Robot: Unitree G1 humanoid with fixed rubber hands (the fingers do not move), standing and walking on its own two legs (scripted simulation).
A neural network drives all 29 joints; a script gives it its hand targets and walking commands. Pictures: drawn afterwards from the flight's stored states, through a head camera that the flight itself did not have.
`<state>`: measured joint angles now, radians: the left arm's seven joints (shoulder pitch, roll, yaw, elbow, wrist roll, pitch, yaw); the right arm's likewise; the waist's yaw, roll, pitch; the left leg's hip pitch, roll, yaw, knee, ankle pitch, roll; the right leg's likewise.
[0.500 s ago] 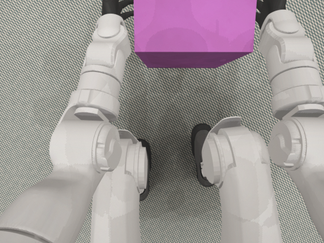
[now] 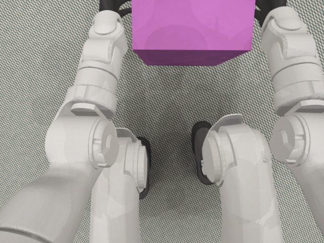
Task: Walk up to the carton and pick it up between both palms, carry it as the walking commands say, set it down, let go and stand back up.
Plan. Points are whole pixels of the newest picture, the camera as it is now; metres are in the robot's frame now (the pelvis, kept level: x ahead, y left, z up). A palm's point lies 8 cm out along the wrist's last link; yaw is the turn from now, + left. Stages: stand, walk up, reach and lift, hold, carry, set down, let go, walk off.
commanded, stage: set down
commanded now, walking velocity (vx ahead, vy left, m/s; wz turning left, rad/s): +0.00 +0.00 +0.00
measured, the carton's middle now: (185, 20) +0.53 -0.08 -0.23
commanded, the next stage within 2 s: none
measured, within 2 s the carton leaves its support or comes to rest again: neither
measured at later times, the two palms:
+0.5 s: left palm (110, 15) +0.54 +0.07 -0.15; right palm (270, 14) +0.50 -0.23 -0.16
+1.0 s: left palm (96, 15) +0.54 +0.10 -0.16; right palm (290, 9) +0.50 -0.27 -0.15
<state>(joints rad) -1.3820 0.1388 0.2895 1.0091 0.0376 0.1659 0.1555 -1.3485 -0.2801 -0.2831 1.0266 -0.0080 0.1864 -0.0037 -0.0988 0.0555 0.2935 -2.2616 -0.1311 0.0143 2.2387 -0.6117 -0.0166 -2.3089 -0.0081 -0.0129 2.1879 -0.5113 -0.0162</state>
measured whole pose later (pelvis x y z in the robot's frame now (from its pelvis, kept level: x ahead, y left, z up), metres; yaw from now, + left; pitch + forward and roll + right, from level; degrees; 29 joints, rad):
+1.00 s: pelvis +0.00 -0.01 +0.01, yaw -1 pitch +37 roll +1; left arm -1.34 0.28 0.06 1.01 -0.17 0.06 0.15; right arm -1.34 -0.40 -0.17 1.14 0.22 0.00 -0.06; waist -0.08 0.01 0.31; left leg -2.24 -0.11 0.00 2.21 -0.62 -0.04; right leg -2.31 0.01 -0.02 2.16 -0.51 -0.03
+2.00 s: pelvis +0.03 -0.01 +0.24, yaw -1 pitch +45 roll +2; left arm -1.04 0.18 0.23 0.80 -0.02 0.15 0.10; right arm -1.03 -0.29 -0.31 0.86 0.05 0.12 0.03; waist -0.06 0.02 -0.09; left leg -1.67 -0.08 -0.03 1.32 -0.44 -0.02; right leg -1.73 0.04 0.02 1.30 -0.35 -0.02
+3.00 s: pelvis +0.12 +0.00 +0.41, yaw -4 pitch +10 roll +0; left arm 0.06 0.17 0.08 0.52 0.01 0.01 -0.02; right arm 0.09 -0.18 -0.07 0.50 -0.01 0.01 0.06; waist -0.02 0.01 0.01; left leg -0.42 -0.04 -0.05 0.54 -0.30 0.02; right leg -0.48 0.04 0.05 0.52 -0.23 -0.01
